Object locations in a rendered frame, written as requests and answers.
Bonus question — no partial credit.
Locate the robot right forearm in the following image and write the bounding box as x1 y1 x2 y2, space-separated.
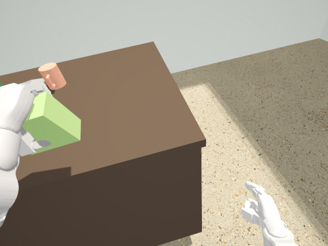
262 217 298 246

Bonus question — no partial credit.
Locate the sponge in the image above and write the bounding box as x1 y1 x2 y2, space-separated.
22 92 81 155

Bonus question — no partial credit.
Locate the robot left forearm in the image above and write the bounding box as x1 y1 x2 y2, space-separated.
0 128 22 227

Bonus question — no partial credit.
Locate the table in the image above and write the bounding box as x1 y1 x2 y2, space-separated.
0 42 206 246

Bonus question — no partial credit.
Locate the left robot hand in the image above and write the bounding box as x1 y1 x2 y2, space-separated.
0 78 52 156

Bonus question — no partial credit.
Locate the right robot hand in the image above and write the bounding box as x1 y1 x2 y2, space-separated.
241 181 281 227

